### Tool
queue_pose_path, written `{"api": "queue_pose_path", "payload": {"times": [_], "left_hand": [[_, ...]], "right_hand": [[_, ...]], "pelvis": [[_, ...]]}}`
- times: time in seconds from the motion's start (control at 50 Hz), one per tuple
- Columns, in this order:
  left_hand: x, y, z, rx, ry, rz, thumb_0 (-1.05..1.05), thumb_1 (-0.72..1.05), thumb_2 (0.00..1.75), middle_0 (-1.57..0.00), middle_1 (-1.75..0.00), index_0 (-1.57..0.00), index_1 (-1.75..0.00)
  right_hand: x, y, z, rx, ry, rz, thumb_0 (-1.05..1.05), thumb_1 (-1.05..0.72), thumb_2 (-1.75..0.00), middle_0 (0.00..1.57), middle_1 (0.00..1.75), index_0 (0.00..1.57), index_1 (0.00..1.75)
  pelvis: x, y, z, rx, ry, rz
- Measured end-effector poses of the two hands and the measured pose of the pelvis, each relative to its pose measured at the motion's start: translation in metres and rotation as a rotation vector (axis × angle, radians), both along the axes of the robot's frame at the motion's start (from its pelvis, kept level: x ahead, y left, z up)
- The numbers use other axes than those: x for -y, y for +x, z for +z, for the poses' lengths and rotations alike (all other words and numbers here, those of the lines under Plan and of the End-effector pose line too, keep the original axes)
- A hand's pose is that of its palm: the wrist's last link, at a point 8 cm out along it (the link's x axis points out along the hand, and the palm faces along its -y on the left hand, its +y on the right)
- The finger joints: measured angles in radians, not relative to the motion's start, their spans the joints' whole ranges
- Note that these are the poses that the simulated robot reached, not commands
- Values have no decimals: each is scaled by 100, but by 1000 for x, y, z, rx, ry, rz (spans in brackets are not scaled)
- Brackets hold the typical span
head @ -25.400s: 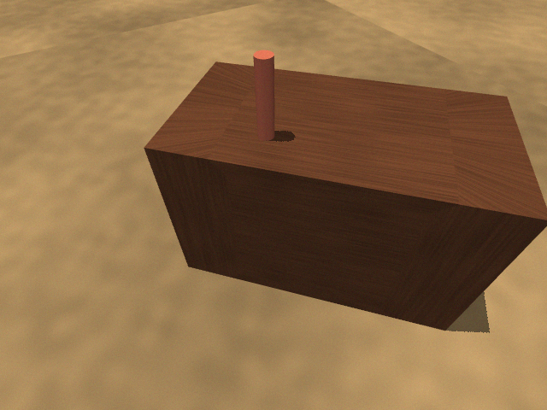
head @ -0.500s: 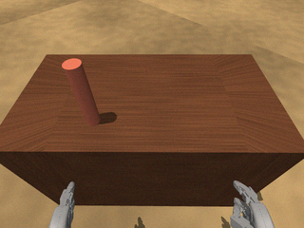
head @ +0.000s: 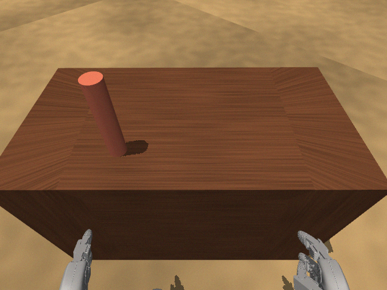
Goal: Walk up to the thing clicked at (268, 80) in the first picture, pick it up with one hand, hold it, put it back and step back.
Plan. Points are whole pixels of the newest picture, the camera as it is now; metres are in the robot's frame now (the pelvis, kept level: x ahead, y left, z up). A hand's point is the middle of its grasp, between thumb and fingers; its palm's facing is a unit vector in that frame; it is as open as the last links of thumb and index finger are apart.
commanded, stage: home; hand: left
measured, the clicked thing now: (106, 119) +0.51 +0.23 +0.06
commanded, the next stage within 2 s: stand in 1.38 s
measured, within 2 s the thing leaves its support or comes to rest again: neither
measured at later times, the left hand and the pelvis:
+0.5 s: hand (108, 273) +0.19 +0.18 -0.04, palm faces +0.11 -0.96 -0.24, open 17.6 cm; pelvis +0.01 +0.00 +0.00, yaw +0 degrees
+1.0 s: hand (107, 283) +0.17 +0.18 -0.04, palm faces +0.12 -0.96 -0.25, open 17.5 cm; pelvis +0.01 +0.00 +0.00, yaw +0 degrees
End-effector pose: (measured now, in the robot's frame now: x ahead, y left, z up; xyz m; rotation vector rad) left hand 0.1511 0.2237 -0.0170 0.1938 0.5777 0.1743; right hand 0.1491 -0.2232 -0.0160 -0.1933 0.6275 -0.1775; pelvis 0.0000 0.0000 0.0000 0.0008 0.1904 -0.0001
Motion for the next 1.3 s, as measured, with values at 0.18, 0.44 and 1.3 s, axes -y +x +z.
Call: {"api": "queue_pose_path", "payload": {"times": [0.18,0.44,1.3], "left_hand": [[-3,4,2,2,9,2,-1,-57,4,-6,-5,-5,-5],[-3,13,1,-5,8,4,-1,-56,4,-6,-5,-5,-5],[-29,-8,-29,-218,152,-110,0,-55,5,-6,-5,-5,-5]], "right_hand": [[0,3,0,-2,0,-9,1,-90,-90,21,30,20,31],[-1,13,0,-11,0,-6,1,-90,-90,21,30,20,31],[30,-20,-65,-318,-94,85,1,-90,-90,21,30,20,31]], "pelvis": [[-2,4,0,-5,-2,-3],[-2,13,1,-16,-2,-3],[0,-4,13,126,-5,12]]}}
